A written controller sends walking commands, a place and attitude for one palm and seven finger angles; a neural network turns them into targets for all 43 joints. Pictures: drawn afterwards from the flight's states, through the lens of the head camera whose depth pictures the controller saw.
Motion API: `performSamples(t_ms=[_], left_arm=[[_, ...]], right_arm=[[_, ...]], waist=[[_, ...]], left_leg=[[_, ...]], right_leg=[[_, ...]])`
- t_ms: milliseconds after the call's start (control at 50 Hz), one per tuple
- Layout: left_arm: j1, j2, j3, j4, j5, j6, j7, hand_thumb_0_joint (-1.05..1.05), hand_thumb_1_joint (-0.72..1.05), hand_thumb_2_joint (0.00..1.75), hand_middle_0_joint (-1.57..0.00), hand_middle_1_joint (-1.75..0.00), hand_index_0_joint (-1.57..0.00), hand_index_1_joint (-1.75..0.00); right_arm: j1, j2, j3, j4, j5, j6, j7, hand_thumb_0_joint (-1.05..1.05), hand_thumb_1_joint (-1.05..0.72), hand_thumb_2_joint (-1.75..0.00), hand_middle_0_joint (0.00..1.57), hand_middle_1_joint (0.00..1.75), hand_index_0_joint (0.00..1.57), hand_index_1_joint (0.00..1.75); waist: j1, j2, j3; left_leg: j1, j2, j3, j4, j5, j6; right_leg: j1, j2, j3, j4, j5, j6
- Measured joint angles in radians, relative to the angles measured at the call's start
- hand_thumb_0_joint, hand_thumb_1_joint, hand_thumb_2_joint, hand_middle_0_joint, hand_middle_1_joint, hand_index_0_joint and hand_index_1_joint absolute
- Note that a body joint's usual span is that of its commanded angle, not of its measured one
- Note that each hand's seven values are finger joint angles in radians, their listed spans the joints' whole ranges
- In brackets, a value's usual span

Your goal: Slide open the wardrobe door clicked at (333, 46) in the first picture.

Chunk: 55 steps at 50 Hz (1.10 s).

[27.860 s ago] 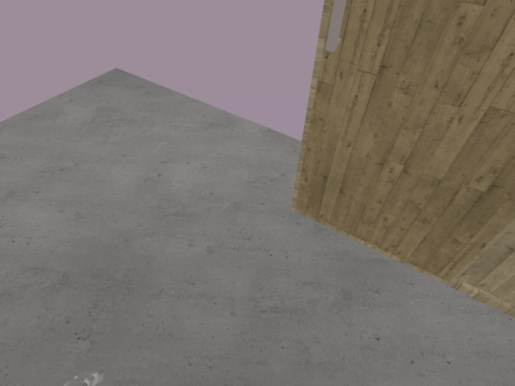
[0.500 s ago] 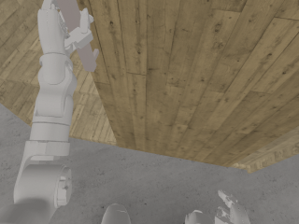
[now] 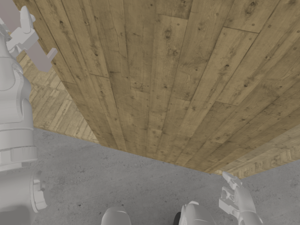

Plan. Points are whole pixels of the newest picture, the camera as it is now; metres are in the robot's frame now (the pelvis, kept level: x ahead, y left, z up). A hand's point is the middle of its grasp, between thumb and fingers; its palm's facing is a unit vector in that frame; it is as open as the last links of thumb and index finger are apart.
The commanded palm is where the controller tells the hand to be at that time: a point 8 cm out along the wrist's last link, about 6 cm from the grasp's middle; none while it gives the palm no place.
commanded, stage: stop walking and hold the door there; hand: left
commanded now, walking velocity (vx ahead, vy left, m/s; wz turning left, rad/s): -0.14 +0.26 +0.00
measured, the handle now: (14, 3) +0.43 +0.37 +0.24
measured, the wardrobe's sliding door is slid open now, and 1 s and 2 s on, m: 0.56 0.56 0.56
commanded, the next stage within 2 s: none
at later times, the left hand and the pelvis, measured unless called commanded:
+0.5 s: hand (28, 31) +0.39 +0.33 +0.22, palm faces +0.60 -0.79 -0.13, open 7.1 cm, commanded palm +0.35 +0.35 +0.19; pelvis -0.01 +0.00 -0.01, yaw -5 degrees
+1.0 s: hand (26, 32) +0.38 +0.33 +0.22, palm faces +0.53 -0.84 -0.14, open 7.2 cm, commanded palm +0.34 +0.35 +0.19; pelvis -0.08 +0.02 +0.00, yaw -10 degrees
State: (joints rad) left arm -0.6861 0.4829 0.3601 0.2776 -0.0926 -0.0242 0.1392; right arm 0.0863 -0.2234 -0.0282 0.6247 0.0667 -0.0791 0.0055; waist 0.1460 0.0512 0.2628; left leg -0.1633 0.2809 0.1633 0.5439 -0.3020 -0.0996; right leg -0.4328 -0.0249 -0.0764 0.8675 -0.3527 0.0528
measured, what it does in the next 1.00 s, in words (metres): steps on the spot: right foot, then left foot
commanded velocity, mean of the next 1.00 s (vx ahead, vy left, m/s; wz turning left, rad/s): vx -0.04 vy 0.06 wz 0.00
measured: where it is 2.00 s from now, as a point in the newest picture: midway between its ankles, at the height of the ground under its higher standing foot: outside the picture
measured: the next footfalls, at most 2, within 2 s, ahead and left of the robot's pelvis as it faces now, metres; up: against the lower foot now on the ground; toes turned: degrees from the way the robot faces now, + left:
right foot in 0.08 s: +0.13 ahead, -0.16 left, +0.00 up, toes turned -7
left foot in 0.40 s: +0.06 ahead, +0.10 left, +0.00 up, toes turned +1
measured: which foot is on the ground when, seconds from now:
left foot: down 0.00-0.08, up 0.10-0.38, down 0.40-1.00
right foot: up 0.00-0.06, down 0.08-0.42, up 0.44-0.68, down 0.70-1.00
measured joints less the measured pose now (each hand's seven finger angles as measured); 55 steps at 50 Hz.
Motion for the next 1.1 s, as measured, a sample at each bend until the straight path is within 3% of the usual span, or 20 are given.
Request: performSamples(t_ms=[60, 80, 100, 140, 200, 240, 300, 360, 420, 480, 520, 580, 680, 720, 780, 840, 920, 1020, 1100], left_arm=[[0.066, 0.109, 0.048, 0.092, 0.021, -0.036, -0.036, -0.16, 0.62, 0.78, -0.46, -1.4, -0.16, -1.27], [0.073, 0.139, 0.061, 0.128, 0.028, -0.036, -0.042, -0.17, 0.61, 0.78, -0.46, -1.4, -0.17, -1.27], [0.089, 0.154, 0.09, 0.159, 0.035, -0.041, -0.043, -0.19, 0.6, 0.78, -0.46, -1.4, -0.17, -1.27], [0.139, 0.154, 0.157, 0.201, 0.038, -0.056, -0.034, -0.2, 0.59, 0.79, -0.46, -1.4, -0.17, -1.28], [0.187, 0.141, 0.22, 0.229, 0.031, -0.049, -0.02, -0.21, 0.58, 0.78, -0.46, -1.4, -0.2, -1.3], [0.197, 0.139, 0.246, 0.249, 0.04, -0.061, -0.02, -0.2, 0.57, 0.78, -0.46, -1.4, -0.21, -1.3], [0.194, 0.145, 0.254, 0.271, 0.053, -0.074, -0.02, -0.2, 0.56, 0.79, -0.46, -1.4, -0.23, -1.31], [0.175, 0.142, 0.237, 0.274, 0.06, -0.076, -0.016, -0.18, 0.57, 0.8, -0.46, -1.4, -0.23, -1.3], [0.157, 0.135, 0.203, 0.267, 0.06, -0.077, -0.006, -0.17, 0.58, 0.8, -0.46, -1.4, -0.21, -1.28], [0.162, 0.13, 0.172, 0.266, 0.056, -0.075, 0.013, -0.14, 0.63, 0.8, -0.46, -1.4, -0.16, -1.25], [0.176, 0.126, 0.161, 0.276, 0.057, -0.072, 0.017, -0.13, 0.65, 0.8, -0.46, -1.4, -0.13, -1.23], [0.178, 0.131, 0.15, 0.282, 0.054, -0.042, 0.019, -0.11, 0.67, 0.79, -0.45, -1.39, -0.11, -1.23], [0.16, 0.178, 0.161, 0.313, 0.044, -0.022, 0.022, -0.1, 0.69, 0.78, -0.41, -1.35, -0.08, -1.23], [0.149, 0.192, 0.183, 0.336, 0.045, -0.024, 0.026, -0.1, 0.7, 0.78, -0.4, -1.34, -0.07, -1.23], [0.117, 0.201, 0.204, 0.385, 0.049, -0.029, 0.023, -0.1, 0.71, 0.78, -0.39, -1.31, -0.06, -1.23], [0.073, 0.211, 0.195, 0.433, 0.058, -0.029, 0.016, -0.09, 0.71, 0.78, -0.38, -1.3, -0.07, -1.23], [0.037, 0.221, 0.162, 0.494, 0.061, -0.036, 0.01, -0.08, 0.7, 0.77, -0.36, -1.3, -0.08, -1.22], [0.012, 0.224, 0.129, 0.543, 0.057, -0.044, 0.015, -0.07, 0.71, 0.78, -0.34, -1.28, -0.08, -1.21], [-0.003, 0.221, 0.113, 0.561, 0.048, -0.046, 0.019, -0.06, 0.72, 0.78, -0.33, -1.27, -0.07, -1.21]], right_arm=[[0.016, 0.018, 0.032, -0.032, 0.005, -0.006, -0.007, 0.01, -0.9, -0.9, 0.2, 0.3, 0.2, 0.3], [0.024, 0.02, 0.041, -0.038, 0.007, -0.008, -0.008, 0.01, -0.9, -0.9, 0.2, 0.3, 0.2, 0.3], [0.015, 0.008, 0.046, -0.034, 0.006, -0.003, -0.011, 0.01, -0.9, -0.9, 0.2, 0.3, 0.2, 0.3], [-0.02, -0.028, 0.038, -0.012, 0.0, 0.01, -0.03, 0.01, -0.9, -0.9, 0.2, 0.3, 0.2, 0.3], [-0.044, -0.079, 0.018, 0.016, 0.006, 0.02, -0.055, 0.01, -0.9, -0.9, 0.2, 0.3, 0.2, 0.3], [-0.045, -0.1, 0.013, 0.038, 0.003, 0.026, -0.063, 0.01, -0.9, -0.9, 0.2, 0.3, 0.2, 0.3], [-0.022, -0.118, 0.009, 0.061, 0.001, 0.042, -0.071, 0.01, -0.9, -0.9, 0.2, 0.3, 0.2, 0.3], [0.018, -0.13, 0.006, 0.075, -0.001, 0.049, -0.075, 0.01, -0.91, -0.9, 0.2, 0.3, 0.2, 0.3], [0.067, -0.141, -0.004, 0.069, -0.003, 0.054, -0.082, 0.01, -0.91, -0.9, 0.2, 0.3, 0.2, 0.3], [0.115, -0.108, -0.008, 0.06, -0.002, 0.056, -0.086, 0.01, -0.91, -0.9, 0.19, 0.3, 0.2, 0.3], [0.156, -0.086, 0.001, 0.054, -0.005, 0.047, -0.086, 0.01, -0.91, -0.9, 0.19, 0.3, 0.2, 0.3], [0.201, -0.056, 0.022, 0.057, -0.007, 0.031, -0.083, 0.01, -0.9, -0.9, 0.19, 0.3, 0.2, 0.3], [0.22, -0.019, 0.062, 0.067, -0.015, 0.021, -0.076, 0.01, -0.9, -0.9, 0.2, 0.3, 0.2, 0.3], [0.202, -0.022, 0.07, 0.073, -0.02, 0.025, -0.075, 0.01, -0.9, -0.9, 0.2, 0.3, 0.2, 0.3], [0.184, -0.036, 0.067, 0.075, -0.019, 0.034, -0.081, 0.01, -0.9, -0.9, 0.2, 0.3, 0.2, 0.3], [0.182, -0.051, 0.058, 0.079, -0.014, 0.04, -0.093, 0.01, -0.9, -0.9, 0.2, 0.3, 0.2, 0.3], [0.195, -0.074, 0.049, 0.083, -0.014, 0.037, -0.108, 0.01, -0.9, -0.9, 0.2, 0.3, 0.2, 0.3], [0.217, -0.091, 0.042, 0.081, -0.014, 0.022, -0.12, 0.01, -0.9, -0.9, 0.2, 0.3, 0.2, 0.3], [0.228, -0.093, 0.043, 0.088, -0.013, 0.015, -0.119, 0.01, -0.9, -0.9, 0.2, 0.3, 0.2, 0.3]], waist=[[-0.016, -0.005, -0.043], [-0.024, -0.02, -0.06], [-0.037, -0.008, -0.07], [-0.072, 0.029, -0.078], [-0.104, 0.038, -0.087], [-0.124, 0.02, -0.097], [-0.147, -0.017, -0.12], [-0.162, -0.047, -0.155], [-0.181, -0.047, -0.187], [-0.164, -0.068, -0.2], [-0.166, -0.055, -0.224], [-0.165, -0.042, -0.239], [-0.166, -0.054, -0.241], [-0.173, -0.037, -0.225], [-0.195, -0.012, -0.2], [-0.202, -0.02, -0.199], [-0.206, -0.038, -0.223], [-0.206, -0.046, -0.242], [-0.2, -0.04, -0.237]], left_leg=[[0.006, 0.023, 0.012, 0.056, -0.035, -0.011], [-0.009, 0.018, 0.011, 0.111, -0.056, -0.004], [-0.042, 0.011, -0.02, 0.198, -0.086, 0.019], [-0.126, -0.069, -0.113, 0.393, -0.215, 0.052], [-0.223, -0.204, -0.134, 0.548, -0.282, 0.065], [-0.251, -0.256, -0.122, 0.533, -0.279, 0.068], [-0.245, -0.29, -0.105, 0.409, -0.246, 0.076], [-0.193, -0.29, -0.103, 0.237, -0.164, 0.082], [-0.111, -0.259, -0.097, 0.035, 0.055, 0.097], [-0.098, -0.242, -0.061, 0.043, 0.031, 0.123], [-0.095, -0.221, -0.054, 0.017, 0.032, 0.126], [-0.094, -0.203, -0.046, -0.025, 0.066, 0.126], [-0.137, -0.2, -0.009, -0.026, 0.092, 0.124], [-0.162, -0.185, 0.0, -0.005, 0.092, 0.122], [-0.178, -0.177, -0.004, -0.009, 0.116, 0.125], [-0.187, -0.183, 0.002, -0.01, 0.13, 0.132], [-0.184, -0.192, 0.016, -0.023, 0.142, 0.147], [-0.178, -0.204, 0.025, -0.065, 0.171, 0.157], [-0.172, -0.208, 0.024, -0.087, 0.187, 0.157]], right_leg=[[0.073, 0.008, -0.029, -0.233, 0.164, 0.005], [0.102, -0.002, -0.033, -0.294, 0.255, -0.009], [0.102, 0.0, -0.037, -0.279, 0.215, -0.033], [0.08, -0.002, -0.029, -0.233, 0.134, -0.061], [0.066, -0.031, 0.002, -0.256, 0.141, -0.052], [0.062, -0.05, 0.017, -0.283, 0.164, -0.052], [0.062, -0.065, 0.027, -0.32, 0.193, -0.05], [0.056, -0.064, 0.029, -0.338, 0.215, -0.042], [0.044, -0.044, 0.02, -0.316, 0.217, -0.03], [0.018, -0.012, 0.05, -0.186, 0.005, -0.037], [0.012, 0.014, 0.043, -0.089, -0.037, -0.036], [0.062, 0.026, 0.021, -0.089, -0.028, -0.026], [0.212, 0.022, 0.004, -0.347, 0.061, -0.025], [0.231, 0.035, 0.009, -0.414, 0.102, -0.048], [0.214, 0.045, 0.005, -0.415, 0.126, -0.06], [0.194, 0.037, 0.01, -0.395, 0.13, -0.054], [0.179, 0.027, 0.022, -0.378, 0.126, -0.044], [0.156, 0.016, 0.025, -0.348, 0.031, -0.046], [0.167, 0.013, 0.021, -0.381, 0.076, -0.044]])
